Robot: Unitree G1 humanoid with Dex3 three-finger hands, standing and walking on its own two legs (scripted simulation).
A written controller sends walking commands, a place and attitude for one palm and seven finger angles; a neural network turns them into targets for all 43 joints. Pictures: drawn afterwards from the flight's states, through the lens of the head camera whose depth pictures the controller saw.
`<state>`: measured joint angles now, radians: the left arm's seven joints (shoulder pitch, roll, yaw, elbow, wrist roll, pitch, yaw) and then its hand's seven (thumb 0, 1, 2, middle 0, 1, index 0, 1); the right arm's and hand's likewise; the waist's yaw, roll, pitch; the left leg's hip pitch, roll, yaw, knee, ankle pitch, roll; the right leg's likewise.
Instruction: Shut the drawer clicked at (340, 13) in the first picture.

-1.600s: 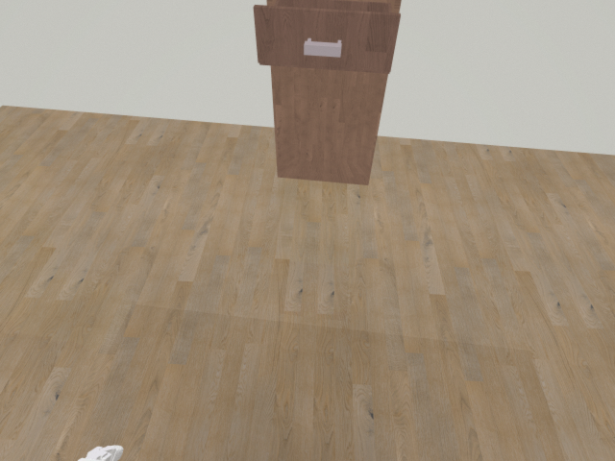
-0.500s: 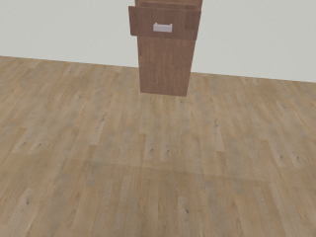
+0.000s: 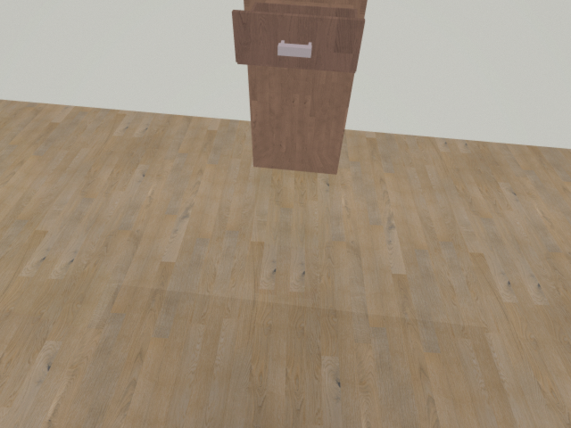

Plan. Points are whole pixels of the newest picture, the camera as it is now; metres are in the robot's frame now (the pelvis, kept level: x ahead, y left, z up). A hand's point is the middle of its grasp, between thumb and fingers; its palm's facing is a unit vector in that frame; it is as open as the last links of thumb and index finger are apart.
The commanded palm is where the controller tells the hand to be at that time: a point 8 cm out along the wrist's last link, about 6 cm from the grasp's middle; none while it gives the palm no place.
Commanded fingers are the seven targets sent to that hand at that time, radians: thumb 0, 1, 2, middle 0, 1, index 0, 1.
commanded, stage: walk to a spot facing it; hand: left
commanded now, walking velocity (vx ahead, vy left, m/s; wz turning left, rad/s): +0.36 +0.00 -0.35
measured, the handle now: (295, 47) +1.19 +0.05 +0.02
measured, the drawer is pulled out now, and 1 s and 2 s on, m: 0.30 0.30 0.30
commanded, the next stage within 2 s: turn to face it in 1.28 s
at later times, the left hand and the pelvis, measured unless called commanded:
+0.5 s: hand (211, 402) +0.20 +0.14 -0.20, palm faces -0.11 -0.97 -0.21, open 7.3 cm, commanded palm none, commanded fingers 0.00 0.90 0.90 -0.20 -0.30 -0.20 -0.30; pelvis +0.13 -0.04 -0.03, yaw -8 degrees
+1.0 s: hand (228, 348) +0.30 +0.13 -0.21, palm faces -0.10 -0.99 -0.12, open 7.4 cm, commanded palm none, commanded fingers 0.00 0.90 0.90 -0.20 -0.30 -0.20 -0.30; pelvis +0.34 -0.04 -0.03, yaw -13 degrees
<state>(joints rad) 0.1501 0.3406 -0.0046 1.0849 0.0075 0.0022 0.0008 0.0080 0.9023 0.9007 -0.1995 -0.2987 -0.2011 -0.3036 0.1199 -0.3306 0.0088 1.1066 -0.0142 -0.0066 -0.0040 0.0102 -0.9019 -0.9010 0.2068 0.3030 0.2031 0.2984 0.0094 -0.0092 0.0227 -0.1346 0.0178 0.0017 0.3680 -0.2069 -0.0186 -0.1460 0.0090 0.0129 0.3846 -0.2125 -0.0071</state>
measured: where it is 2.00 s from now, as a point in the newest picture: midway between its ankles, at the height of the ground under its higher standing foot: (333, 332)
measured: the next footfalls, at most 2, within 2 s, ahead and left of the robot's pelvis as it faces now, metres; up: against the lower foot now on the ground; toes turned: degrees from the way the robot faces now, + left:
right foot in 0.46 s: +0.21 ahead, -0.14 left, +0.00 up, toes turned -16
left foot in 0.94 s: +0.48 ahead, +0.04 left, +0.00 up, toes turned -2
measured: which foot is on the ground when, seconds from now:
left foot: down 0.00-0.48, up 0.50-0.92, down 0.94-1.00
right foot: down 0.00-0.24, up 0.26-0.44, down 0.46-0.94, up 0.96-1.00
